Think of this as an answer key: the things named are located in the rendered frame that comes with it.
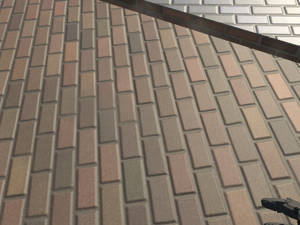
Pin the right robot hand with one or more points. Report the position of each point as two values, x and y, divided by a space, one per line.
288 207

